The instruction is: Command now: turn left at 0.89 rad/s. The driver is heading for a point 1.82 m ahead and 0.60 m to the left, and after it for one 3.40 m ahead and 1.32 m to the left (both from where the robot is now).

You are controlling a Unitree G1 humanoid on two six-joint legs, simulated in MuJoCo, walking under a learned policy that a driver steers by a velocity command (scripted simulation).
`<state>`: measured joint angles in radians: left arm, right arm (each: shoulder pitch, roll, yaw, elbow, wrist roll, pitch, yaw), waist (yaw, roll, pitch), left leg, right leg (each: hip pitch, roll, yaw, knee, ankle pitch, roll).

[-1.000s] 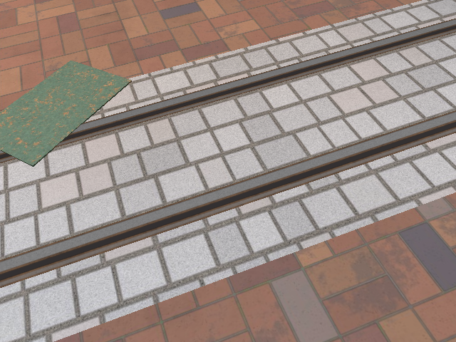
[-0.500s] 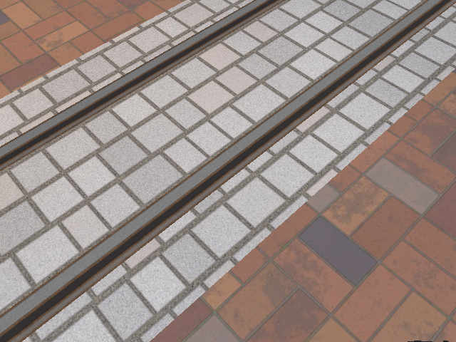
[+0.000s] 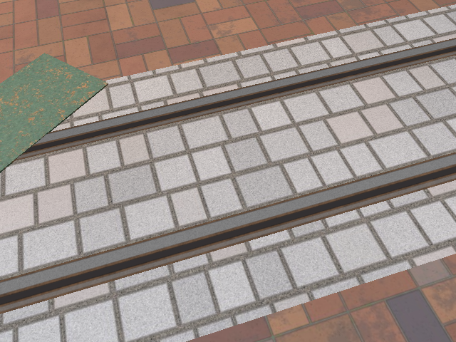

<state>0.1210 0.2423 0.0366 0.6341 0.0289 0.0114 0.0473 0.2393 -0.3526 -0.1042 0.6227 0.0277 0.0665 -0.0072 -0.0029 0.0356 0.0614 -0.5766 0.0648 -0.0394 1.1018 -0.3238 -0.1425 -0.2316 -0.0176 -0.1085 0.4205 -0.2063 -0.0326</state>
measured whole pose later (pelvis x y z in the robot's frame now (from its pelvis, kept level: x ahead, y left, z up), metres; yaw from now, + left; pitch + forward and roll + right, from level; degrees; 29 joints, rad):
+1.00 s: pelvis +0.49 +0.31 -0.02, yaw +28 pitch +3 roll -1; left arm 0.60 0.29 0.07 0.90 0.00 -0.07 -0.03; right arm -0.06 -0.27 0.03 0.59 -0.05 -0.08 0.05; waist 0.15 0.00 -0.01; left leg -0.52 0.02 -0.03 0.56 -0.15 0.01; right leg 0.04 0.03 0.18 0.38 -0.44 -0.03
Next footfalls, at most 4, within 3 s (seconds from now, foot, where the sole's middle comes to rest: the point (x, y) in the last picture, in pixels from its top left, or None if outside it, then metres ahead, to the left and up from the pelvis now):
0.22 left None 0.01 0.15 -0.78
0.62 right None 0.44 0.12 -0.78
1.02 left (77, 301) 0.58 0.51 -0.78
1.44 right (116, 177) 1.04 0.46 -0.78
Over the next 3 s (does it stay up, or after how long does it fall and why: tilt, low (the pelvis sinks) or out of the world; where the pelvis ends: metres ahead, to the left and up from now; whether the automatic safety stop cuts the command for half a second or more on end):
stays up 2.29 0.73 -0.01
